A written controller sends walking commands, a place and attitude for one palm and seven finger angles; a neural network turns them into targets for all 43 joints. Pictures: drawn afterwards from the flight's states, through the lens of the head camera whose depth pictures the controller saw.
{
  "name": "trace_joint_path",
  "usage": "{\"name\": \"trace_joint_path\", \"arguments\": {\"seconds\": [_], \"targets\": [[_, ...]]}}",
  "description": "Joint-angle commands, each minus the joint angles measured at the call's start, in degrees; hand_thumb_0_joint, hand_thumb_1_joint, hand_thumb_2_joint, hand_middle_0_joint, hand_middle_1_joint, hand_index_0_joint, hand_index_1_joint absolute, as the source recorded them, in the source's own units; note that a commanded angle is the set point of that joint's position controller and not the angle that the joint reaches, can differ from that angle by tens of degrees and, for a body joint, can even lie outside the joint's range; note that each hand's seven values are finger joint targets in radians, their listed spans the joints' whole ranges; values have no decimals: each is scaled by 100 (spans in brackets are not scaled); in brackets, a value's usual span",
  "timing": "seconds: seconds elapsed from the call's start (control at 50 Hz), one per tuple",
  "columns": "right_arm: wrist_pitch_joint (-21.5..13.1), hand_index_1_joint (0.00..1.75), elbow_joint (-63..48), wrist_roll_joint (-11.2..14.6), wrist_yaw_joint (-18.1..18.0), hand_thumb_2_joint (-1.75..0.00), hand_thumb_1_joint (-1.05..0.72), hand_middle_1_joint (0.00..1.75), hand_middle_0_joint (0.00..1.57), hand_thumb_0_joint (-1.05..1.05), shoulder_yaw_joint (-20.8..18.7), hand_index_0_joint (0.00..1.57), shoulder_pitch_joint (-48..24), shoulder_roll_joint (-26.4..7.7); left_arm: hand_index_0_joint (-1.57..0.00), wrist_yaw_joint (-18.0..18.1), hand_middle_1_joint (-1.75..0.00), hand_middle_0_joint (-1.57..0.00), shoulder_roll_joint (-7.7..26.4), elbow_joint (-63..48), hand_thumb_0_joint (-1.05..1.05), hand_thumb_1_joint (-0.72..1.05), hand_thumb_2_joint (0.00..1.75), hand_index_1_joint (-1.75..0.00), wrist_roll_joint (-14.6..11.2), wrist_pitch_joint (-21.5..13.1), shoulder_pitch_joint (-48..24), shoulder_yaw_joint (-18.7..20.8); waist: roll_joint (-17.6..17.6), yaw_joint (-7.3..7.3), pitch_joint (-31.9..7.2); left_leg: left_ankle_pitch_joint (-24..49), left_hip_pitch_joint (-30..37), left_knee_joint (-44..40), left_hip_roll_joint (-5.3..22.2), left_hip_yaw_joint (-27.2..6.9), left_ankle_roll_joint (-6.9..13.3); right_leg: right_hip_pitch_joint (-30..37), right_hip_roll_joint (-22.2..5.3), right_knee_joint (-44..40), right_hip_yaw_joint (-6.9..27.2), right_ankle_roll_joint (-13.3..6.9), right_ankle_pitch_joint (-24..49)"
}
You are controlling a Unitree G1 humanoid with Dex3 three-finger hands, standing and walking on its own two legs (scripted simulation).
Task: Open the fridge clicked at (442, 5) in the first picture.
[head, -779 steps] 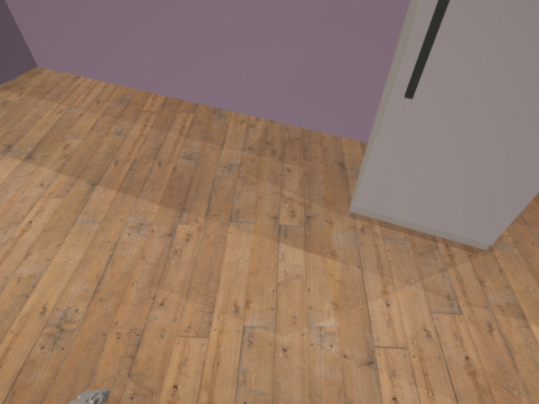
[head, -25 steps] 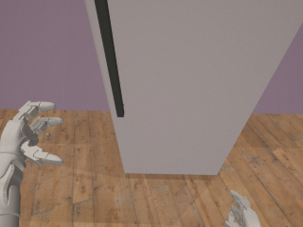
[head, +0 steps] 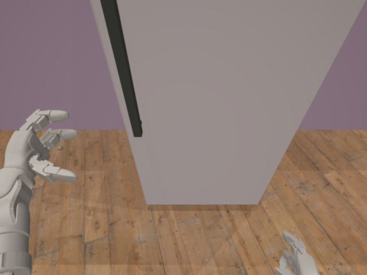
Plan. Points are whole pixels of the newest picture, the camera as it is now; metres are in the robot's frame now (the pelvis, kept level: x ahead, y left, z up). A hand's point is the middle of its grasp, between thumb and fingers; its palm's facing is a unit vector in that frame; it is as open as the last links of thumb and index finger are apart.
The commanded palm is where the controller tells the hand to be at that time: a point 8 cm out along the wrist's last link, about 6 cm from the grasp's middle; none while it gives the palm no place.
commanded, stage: move the hooked fingers beside the handle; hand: left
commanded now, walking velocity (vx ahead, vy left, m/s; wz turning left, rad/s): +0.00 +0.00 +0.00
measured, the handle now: (125, 63) +0.56 +0.20 +0.19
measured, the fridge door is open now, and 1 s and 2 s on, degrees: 0 0 0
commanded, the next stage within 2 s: none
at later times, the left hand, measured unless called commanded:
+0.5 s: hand (85, 125) +0.39 +0.26 +0.13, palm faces +0.07 -1.00 +0.01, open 14.0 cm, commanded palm +0.36 +0.31 +0.13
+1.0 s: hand (96, 112) +0.44 +0.25 +0.13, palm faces +0.08 -1.00 +0.01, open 14.0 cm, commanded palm +0.42 +0.30 +0.12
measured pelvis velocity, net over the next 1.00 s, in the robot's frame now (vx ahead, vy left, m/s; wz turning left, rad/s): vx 0.01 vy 0.02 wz -0.02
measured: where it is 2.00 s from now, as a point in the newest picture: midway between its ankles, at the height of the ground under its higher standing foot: outside the picture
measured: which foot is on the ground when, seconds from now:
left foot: down 0.00-1.00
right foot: down 0.00-1.00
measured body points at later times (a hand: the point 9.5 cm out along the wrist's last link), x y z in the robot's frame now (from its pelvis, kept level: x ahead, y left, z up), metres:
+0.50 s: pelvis +0.00 +0.02 +0.00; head +0.02 +0.02 +0.45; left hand +0.38 +0.31 +0.13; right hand +0.13 -0.23 -0.09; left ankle +0.01 +0.11 -0.73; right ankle +0.02 -0.09 -0.73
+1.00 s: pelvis +0.01 +0.02 +0.00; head +0.05 +0.02 +0.44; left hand +0.43 +0.30 +0.13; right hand +0.09 -0.24 -0.11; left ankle +0.01 +0.11 -0.73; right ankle +0.02 -0.09 -0.73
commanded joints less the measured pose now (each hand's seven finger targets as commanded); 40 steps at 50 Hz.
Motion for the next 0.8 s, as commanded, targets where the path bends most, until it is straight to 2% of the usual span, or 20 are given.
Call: {"name": "trace_joint_path", "arguments": {"seconds": [0.0,0.08,0.12,0.16,0.22,0.26,0.28,0.32,0.38,0.4,0.46,0.48,0.52,0.56,0.58,0.6,0.64,0.7,0.76,0.78], "targets": [[-259,30,-866,14,-29,-90,-90,30,20,0,-310,20,-341,-763,-30,-75,-120,-30,1765,-732,0,-50,30,-120,-112,-400,-1814,619,-59,11,-1179,853,-45,-402,-131,-157,129,577,-129,-507,619,157,951],[-200,30,-943,13,30,-90,-90,30,20,0,-321,20,-308,-751,-30,-34,-120,-30,1816,-777,0,-50,30,-120,-44,-497,-1961,652,323,50,-1322,1007,30,-422,-143,-132,127,526,-108,-400,554,120,1180],[-193,30,-960,2,50,-90,-90,30,20,0,-332,20,-253,-761,-30,5,-120,-30,1825,-852,0,-50,30,-120,-30,-576,-2120,620,312,44,-1423,1072,74,-432,-123,-156,125,536,-76,-348,514,105,1226],[-188,30,-955,9,50,-90,-90,30,20,0,-338,20,-203,-752,-30,24,-120,-30,1510,-915,0,-50,30,-120,-22,-629,-2313,331,378,-43,-1403,1066,214,-434,-114,-165,131,344,-47,-349,472,99,1226],[-144,30,-865,31,25,-90,-90,30,20,0,-352,20,-91,-809,-30,84,-120,-30,1552,-625,0,-50,30,-120,28,-625,-2644,267,58,-161,-1200,790,114,-485,-84,-216,139,124,-13,-406,420,111,871],[-134,30,-797,36,-2,-90,-90,30,20,0,-351,20,-46,-811,-30,146,-120,-30,1387,-496,0,-50,30,-120,105,-602,-3136,31,191,-253,-1163,608,165,-522,-81,-269,128,-74,-15,-429,395,101,633],[-136,30,-782,27,-5,-90,-90,30,20,0,-356,20,-24,-809,-30,176,-120,-30,1306,-511,0,-50,30,-120,154,-603,-3268,-84,417,-257,-1224,619,259,-526,-87,-288,122,-135,-17,-424,386,81,608],[-126,30,-787,-4,17,-90,-90,30,20,0,-352,20,25,-808,-30,296,-120,-30,1385,-508,0,-50,30,-120,230,-633,-3333,-36,409,-201,-1439,755,346,-522,-85,-338,119,-38,-11,-388,374,54,687],[-67,30,-738,-21,43,-90,-90,30,20,0,-359,20,119,-801,-30,442,-120,-30,1351,-228,0,-50,30,-120,279,-663,-3274,5,147,-179,-1536,981,332,-503,-67,-333,103,22,5,-332,339,63,936],[-34,30,-703,-41,53,-90,-90,30,20,0,-357,20,167,-826,-30,488,-120,-30,1555,-153,0,-50,30,-120,280,-713,-3314,176,40,-138,-1610,1056,264,-481,-68,-327,100,149,10,-318,343,57,1010],[39,30,-724,-51,97,-90,-90,30,20,0,-365,20,196,-800,-30,557,-120,-30,1500,11,0,-50,30,-120,352,-750,-3318,179,175,-108,-1690,1306,275,-476,-66,-291,75,183,1,-233,335,53,1283],[69,30,-719,-51,110,-90,-90,30,20,0,-353,20,215,-801,-30,575,-120,-30,1471,76,0,-50,30,-120,383,-747,-3444,120,272,-138,-1654,1333,274,-471,-65,-292,66,115,0,-225,339,50,1305],[131,30,-681,-59,134,-90,-90,30,20,0,-361,20,300,-830,-30,606,-120,-30,1595,348,0,-50,30,-120,457,-760,-3587,166,119,-188,-1539,1349,150,-468,-36,-291,75,88,11,-216,321,54,1319],[174,30,-707,-49,151,-90,-90,30,20,0,-385,20,333,-821,-30,596,-120,-30,1382,350,0,-50,30,-120,490,-784,-3722,-38,227,-226,-1587,1395,227,-425,-36,-281,75,-2,16,-195,330,49,1343],[185,30,-703,-51,155,-90,-90,30,20,0,-387,20,349,-824,-30,589,-120,-30,1317,246,0,-50,30,-120,505,-827,-3949,-146,414,-260,-1686,1457,318,-399,-41,-291,67,-62,16,-182,341,41,1360],[203,30,-680,-64,159,-90,-90,30,20,0,-411,20,406,-824,-30,610,-120,-30,1332,219,0,-50,30,-120,502,-892,-4047,-130,242,-283,-1771,1593,399,-361,-12,-322,74,-14,34,-167,322,35,1419],[223,30,-672,-79,178,-90,-90,30,20,0,-432,20,460,-837,-30,601,-120,-30,1330,141,0,-50,30,-120,472,-979,-4099,-101,366,-260,-2045,1776,563,-325,-10,-334,46,12,45,-134,334,35,1543],[291,30,-599,-93,179,-90,-90,30,20,0,-453,20,559,-866,-30,593,-120,-30,1382,342,0,-50,30,-120,416,-1037,-4048,-5,62,-256,-2066,2017,501,-267,2,-320,56,94,68,-102,325,44,1747],[385,30,-543,-73,193,-90,-90,30,20,0,-457,20,590,-883,-30,604,-120,-30,1541,780,0,-50,30,-120,495,-957,-4064,112,67,-280,-1750,1760,198,-302,-25,-265,72,12,42,-121,341,59,1690],[411,30,-541,-71,200,-90,-90,30,20,0,-450,20,592,-875,-30,606,-120,-30,1460,831,0,-50,30,-120,541,-943,-4226,-21,231,-323,-1697,1696,175,-315,-30,-266,63,-77,37,-117,333,53,1609]]}}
